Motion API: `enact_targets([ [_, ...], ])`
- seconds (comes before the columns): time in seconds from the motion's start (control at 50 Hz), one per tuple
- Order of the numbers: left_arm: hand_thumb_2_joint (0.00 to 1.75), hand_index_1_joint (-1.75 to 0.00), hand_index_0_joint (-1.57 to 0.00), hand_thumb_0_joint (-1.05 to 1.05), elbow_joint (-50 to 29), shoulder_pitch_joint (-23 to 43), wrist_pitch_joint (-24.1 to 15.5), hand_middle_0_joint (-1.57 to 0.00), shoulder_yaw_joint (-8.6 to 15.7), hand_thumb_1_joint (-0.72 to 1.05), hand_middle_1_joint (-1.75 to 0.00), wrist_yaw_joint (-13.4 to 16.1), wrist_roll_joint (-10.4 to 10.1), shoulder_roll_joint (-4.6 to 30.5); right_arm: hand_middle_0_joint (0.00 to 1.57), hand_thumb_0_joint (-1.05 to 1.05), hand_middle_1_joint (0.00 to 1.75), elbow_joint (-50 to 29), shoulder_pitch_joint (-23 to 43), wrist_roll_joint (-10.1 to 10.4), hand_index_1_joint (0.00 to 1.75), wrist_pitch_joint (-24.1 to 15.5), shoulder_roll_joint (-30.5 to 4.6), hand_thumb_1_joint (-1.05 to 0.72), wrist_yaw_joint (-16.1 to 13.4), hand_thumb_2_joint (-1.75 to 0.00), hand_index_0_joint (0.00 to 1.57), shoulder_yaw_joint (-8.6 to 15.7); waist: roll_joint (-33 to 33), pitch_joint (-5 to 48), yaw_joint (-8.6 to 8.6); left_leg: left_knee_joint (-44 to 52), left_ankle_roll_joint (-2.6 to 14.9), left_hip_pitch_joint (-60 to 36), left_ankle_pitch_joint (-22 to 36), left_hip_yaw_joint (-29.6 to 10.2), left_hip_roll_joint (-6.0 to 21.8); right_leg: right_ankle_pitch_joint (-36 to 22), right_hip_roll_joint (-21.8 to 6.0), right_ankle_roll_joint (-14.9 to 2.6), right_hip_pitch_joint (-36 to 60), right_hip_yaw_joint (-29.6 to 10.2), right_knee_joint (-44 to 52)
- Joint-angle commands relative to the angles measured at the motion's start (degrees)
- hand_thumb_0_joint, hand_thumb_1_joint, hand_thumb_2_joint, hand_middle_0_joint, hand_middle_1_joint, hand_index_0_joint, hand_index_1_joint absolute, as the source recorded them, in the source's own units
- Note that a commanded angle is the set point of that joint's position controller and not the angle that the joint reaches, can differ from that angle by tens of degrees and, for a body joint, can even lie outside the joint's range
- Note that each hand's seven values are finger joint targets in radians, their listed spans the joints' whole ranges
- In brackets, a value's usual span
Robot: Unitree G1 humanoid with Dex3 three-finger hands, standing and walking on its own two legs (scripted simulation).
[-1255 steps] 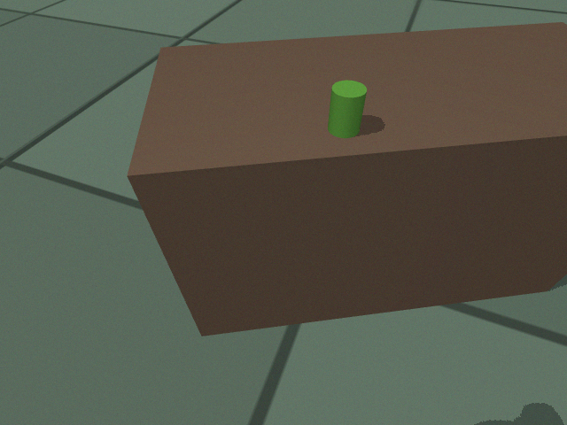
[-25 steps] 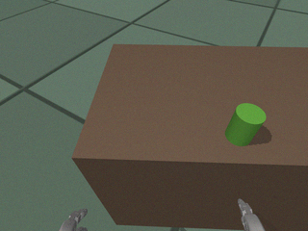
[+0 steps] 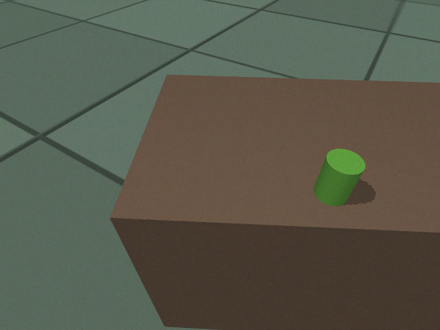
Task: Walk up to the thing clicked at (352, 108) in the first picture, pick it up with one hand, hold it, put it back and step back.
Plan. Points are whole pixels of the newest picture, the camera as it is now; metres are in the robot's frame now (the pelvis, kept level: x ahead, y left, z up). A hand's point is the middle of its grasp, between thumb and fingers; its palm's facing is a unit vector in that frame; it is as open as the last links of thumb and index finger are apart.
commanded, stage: home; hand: right
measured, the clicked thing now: (337, 178) +0.40 -0.22 +0.07
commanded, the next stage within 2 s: stand in 1.12 s
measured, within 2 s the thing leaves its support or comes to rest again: neither
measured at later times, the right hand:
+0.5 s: hand out of the picture +0.06 -0.26 -0.16, palm faces -0.07 +0.93 -0.35, open 17.3 cm
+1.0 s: hand out of the picture +0.08 -0.26 -0.15, palm faces -0.06 +0.93 -0.35, open 17.5 cm
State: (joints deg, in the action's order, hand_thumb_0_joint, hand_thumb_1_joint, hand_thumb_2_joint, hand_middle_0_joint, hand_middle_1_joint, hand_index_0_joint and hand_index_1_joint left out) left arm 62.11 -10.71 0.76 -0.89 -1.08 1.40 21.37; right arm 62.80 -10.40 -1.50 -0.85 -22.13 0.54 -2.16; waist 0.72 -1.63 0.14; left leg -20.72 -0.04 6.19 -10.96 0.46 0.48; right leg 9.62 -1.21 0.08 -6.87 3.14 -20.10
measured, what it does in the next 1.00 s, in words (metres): stands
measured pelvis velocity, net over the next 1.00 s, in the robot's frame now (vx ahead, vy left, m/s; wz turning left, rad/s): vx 0.01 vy -0.01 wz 0.01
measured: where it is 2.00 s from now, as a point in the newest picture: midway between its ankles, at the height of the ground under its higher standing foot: outside the picture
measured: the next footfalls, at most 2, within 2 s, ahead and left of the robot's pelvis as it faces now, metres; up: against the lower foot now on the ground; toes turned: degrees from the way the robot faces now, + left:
none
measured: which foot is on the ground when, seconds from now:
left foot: down 0.00-1.00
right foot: down 0.00-1.00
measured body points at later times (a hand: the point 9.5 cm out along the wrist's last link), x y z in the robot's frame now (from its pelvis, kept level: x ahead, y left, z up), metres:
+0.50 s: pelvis +0.00 +0.00 +0.00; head +0.00 -0.01 +0.45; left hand +0.05 +0.30 -0.13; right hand +0.06 -0.31 -0.13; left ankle +0.01 +0.12 -0.75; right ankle +0.02 -0.12 -0.75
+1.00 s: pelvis +0.01 -0.01 +0.00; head +0.01 -0.01 +0.45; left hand +0.08 +0.30 -0.13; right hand +0.08 -0.31 -0.13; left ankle +0.01 +0.12 -0.75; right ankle +0.02 -0.12 -0.75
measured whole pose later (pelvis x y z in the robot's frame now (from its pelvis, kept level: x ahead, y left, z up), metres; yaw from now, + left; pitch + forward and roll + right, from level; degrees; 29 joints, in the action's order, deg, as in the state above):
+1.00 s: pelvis +0.01 -0.01 +0.00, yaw +0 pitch -3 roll +0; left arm 64.3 -6.8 0.1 -0.3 -0.6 0.9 20.0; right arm 64.2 -7.5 -1.1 -1.0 -20.9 0.1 -1.5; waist -0.2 -2.5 0.0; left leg -17.9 -0.6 5.2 -10.2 0.0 0.7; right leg 9.5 -0.9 -0.2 -6.1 3.5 -18.1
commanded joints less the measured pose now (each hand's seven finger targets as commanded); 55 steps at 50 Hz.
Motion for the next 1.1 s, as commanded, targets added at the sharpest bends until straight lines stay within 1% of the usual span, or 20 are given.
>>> enact_targets([
  [0.0,0.90,-0.30,-0.20,0.00,-2.6,3.0,-2.0,-0.20,2.5,0.90,-0.30,0.7,-0.1,12.3,0.05,0.00,0.05,-3.2,3.8,0.2,0.05,-1.5,-12.8,0.54,-0.9,-0.06,0.05,2.6,-1.7,0.6,-0.40,6.1,2.26,3.5,-1.6,-7.1,6.3,1.6,-5.6,-1.64,0.1,-7.0,5.1],
  [0.02,0.90,-0.30,-0.20,0.00,-2.2,2.9,-2.0,-0.20,2.6,0.90,-0.30,0.8,-0.1,12.3,0.05,0.00,0.05,-3.0,3.5,0.3,0.05,-1.4,-12.5,0.55,-0.9,-0.06,0.05,2.6,-1.0,-0.7,-0.41,6.4,2.20,4.9,-3.5,-7.3,6.1,3.7,-5.5,-1.52,-0.1,-7.0,5.5],
  [0.08,0.90,-0.30,-0.20,0.00,-1.7,3.2,-2.1,-0.20,2.7,0.90,-0.30,0.9,-0.2,12.4,0.05,0.00,0.05,-2.8,3.3,0.3,0.05,-1.3,-12.2,0.54,-0.9,-0.06,0.05,2.7,0.2,0.2,-0.17,5.7,2.28,3.0,-1.8,-7.1,6.1,4.2,-5.8,-1.65,-1.0,-7.4,6.2],
  [0.1,0.90,-0.30,-0.20,0.00,-1.6,3.3,-2.0,-0.20,2.6,0.90,-0.30,0.8,-0.3,12.1,0.05,0.00,0.05,-2.5,3.3,0.4,0.05,-1.2,-12.1,0.54,-0.9,-0.06,0.05,2.8,-0.3,-1.6,-0.25,6.1,2.13,4.1,-3.3,-7.1,5.8,5.7,-5.6,-1.62,-2.1,-7.4,6.5],
  [0.2,0.90,-0.30,-0.20,0.00,-1.1,2.7,-1.9,-0.20,2.8,0.90,-0.30,0.8,-0.2,11.8,0.05,0.00,0.05,-2.6,3.5,0.4,0.05,-1.1,-11.9,0.54,-0.9,-0.06,0.05,3.0,-1.0,-1.4,-0.34,6.6,2.18,4.5,-5.6,-7.5,6.0,5.9,-5.3,-1.47,-2.1,-7.0,6.1],
  [0.26,0.90,-0.30,-0.20,0.00,-0.9,2.3,-1.9,-0.20,2.8,0.90,-0.30,0.9,-0.2,11.8,0.05,0.00,0.05,-2.6,3.7,0.5,0.05,-1.0,-11.7,0.54,-1.0,-0.06,0.05,3.1,-0.5,-1.4,-0.72,6.5,2.22,4.9,-6.8,-7.7,6.0,7.6,-5.5,-1.53,-2.2,-7.3,6.3],
  [0.28,0.90,-0.30,-0.20,0.00,-0.9,2.8,-1.9,-0.20,3.0,0.90,-0.30,0.8,-0.2,12.0,0.05,0.00,0.05,-2.5,3.1,0.4,0.05,-0.9,-11.5,0.54,-0.9,-0.06,0.05,3.0,0.1,-2.2,-0.26,6.6,2.10,5.6,-7.5,-7.7,5.8,9.2,-5.4,-1.53,-3.1,-7.5,6.5],
  [0.3,0.90,-0.30,-0.20,0.00,-1.1,3.2,-1.8,-0.20,2.9,0.90,-0.30,0.8,-0.2,11.6,0.05,0.00,0.05,-2.5,3.1,0.4,0.05,-0.9,-11.7,0.55,-0.9,-0.05,0.05,3.1,-0.7,-1.6,-0.28,6.7,2.15,5.8,-7.3,-7.7,6.0,7.9,-5.4,-1.57,-2.3,-7.5,6.2],
  [0.32,0.90,-0.30,-0.20,0.00,-1.1,3.1,-1.9,-0.20,2.9,0.90,-0.30,0.8,-0.3,11.5,0.05,0.00,0.06,-2.6,3.5,0.4,0.06,-1.0,-11.8,0.54,-1.0,-0.06,0.05,3.1,-1.4,-0.1,-0.43,6.4,2.22,4.9,-4.9,-7.6,6.2,4.8,-5.7,-1.64,-1.0,-7.4,5.6],
  [0.34,0.90,-0.30,-0.20,0.00,-1.0,2.9,-1.9,-0.20,2.9,0.90,-0.30,0.8,-0.3,11.4,0.05,0.00,0.05,-2.5,3.5,0.5,0.05,-1.1,-11.5,0.54,-0.9,-0.06,0.05,3.0,-0.9,-0.3,-0.45,6.5,1.98,5.1,-4.2,-7.7,6.1,4.9,-5.7,-1.55,-1.2,-7.3,5.6],
  [0.38,0.90,-0.30,-0.20,0.00,-1.0,2.9,-2.2,-0.20,2.9,0.90,-0.30,1.0,-0.3,11.4,0.05,0.00,0.05,-2.5,4.0,0.5,0.05,-1.2,-11.5,0.55,-1.0,-0.05,0.05,3.0,-0.8,1.8,-0.58,5.3,2.06,2.8,0.2,-7.4,6.5,1.0,-6.2,-1.52,-0.2,-7.5,5.6],
  [0.48,0.90,-0.30,-0.20,0.00,-1.0,3.4,-2.4,-0.20,2.6,0.90,-0.30,1.2,-0.6,11.3,0.05,0.00,0.05,-2.1,3.9,0.8,0.05,-1.3,-11.6,0.54,-1.1,-0.06,0.05,2.9,-0.5,3.2,-0.40,4.2,1.79,0.7,7.9,-6.8,6.8,-5.8,-6.5,-1.25,1.5,-6.9,4.9],
  [0.6,0.90,-0.30,-0.20,0.00,-0.7,4.7,-2.1,-0.20,2.7,0.90,-0.30,1.3,-0.6,11.3,0.05,0.00,0.05,-1.8,4.2,0.7,0.05,-0.9,-11.1,0.56,-1.2,-0.05,0.05,2.7,-0.2,1.0,-0.22,5.3,1.53,2.6,4.2,-6.6,6.5,-2.5,-6.4,-1.08,1.3,-6.7,5.6],
  [0.7,0.90,-0.30,-0.20,0.00,-0.8,4.7,-2.2,-0.20,2.9,0.90,-0.30,1.3,-0.7,11.5,0.05,0.00,0.05,-1.9,4.9,0.7,0.05,-1.1,-11.4,0.57,-1.3,-0.04,0.05,2.9,-0.7,2.6,-0.64,4.9,1.43,0.6,8.6,-6.4,6.9,-6.3,-6.6,-1.17,2.5,-6.5,5.0],
  [0.74,0.90,-0.30,-0.20,0.00,-0.7,5.1,-2.1,-0.20,2.8,0.90,-0.30,1.3,-0.6,11.2,0.05,0.00,0.05,-1.8,4.8,0.8,0.05,-1.1,-11.1,0.56,-1.3,-0.05,0.05,2.8,-1.0,1.0,-0.46,5.6,1.25,1.4,7.1,-6.5,6.8,-4.6,-6.3,-0.97,1.4,-6.3,5.4],
  [0.78,0.90,-0.30,-0.20,0.00,-0.8,5.4,-2.1,-0.20,2.9,0.90,-0.30,1.3,-0.6,11.0,0.05,0.00,0.05,-1.9,4.9,0.7,0.05,-1.2,-11.2,0.58,-1.3,-0.03,0.05,2.9,-1.2,2.0,-0.47,5.5,1.31,1.2,8.4,-6.5,7.0,-5.8,-6.5,-1.04,2.5,-6.3,5.0],
  [0.82,0.90,-0.30,-0.20,0.00,-0.7,5.6,-2.0,-0.20,3.0,0.90,-0.30,1.3,-0.6,11.0,0.05,0.00,0.05,-1.9,5.1,0.7,0.05,-1.2,-10.9,0.57,-1.3,-0.04,0.05,2.9,-0.8,0.9,-0.46,6.1,1.02,1.3,6.3,-6.3,6.7,-3.4,-6.2,-0.94,1.1,-6.3,5.4],
  [1.0,0.90,-0.30,-0.20,0.00,-0.9,6.0,-2.2,-0.20,3.1,0.90,-0.30,1.4,-0.6,11.2,0.05,0.00,0.05,-2.0,5.2,0.7,0.05,-1.2,-11.0,0.56,-1.3,-0.05,0.05,3.2,-0.1,3.2,-0.36,5.5,1.23,-0.1,8.4,-6.2,6.9,-6.3,-6.7,-1.20,2.7,-6.2,5.1],
  [1.04,0.90,-0.30,-0.20,0.00,-0.7,5.9,-2.1,-0.20,3.0,0.90,-0.30,1.3,-0.7,11.0,0.05,0.00,0.05,-1.8,5.7,0.7,0.05,-1.1,-10.9,0.57,-1.3,-0.04,0.05,3.2,-0.4,2.3,-0.63,5.7,1.15,0.1,7.5,-6.4,6.9,-4.7,-6.5,-1.22,2.0,-6.0,5.4],
  [1.08,0.90,-0.30,-0.20,0.00,-0.9,6.0,-2.2,-0.20,3.1,0.90,-0.30,1.4,-0.7,11.4,0.05,0.00,0.05,-1.8,5.2,0.7,0.05,-1.1,-10.8,0.56,-1.3,-0.05,0.05,3.3,-0.5,3.2,-0.33,5.5,1.09,-0.1,9.1,-6.1,6.9,-6.7,-6.7,-1.38,2.8,-6.2,5.2],
])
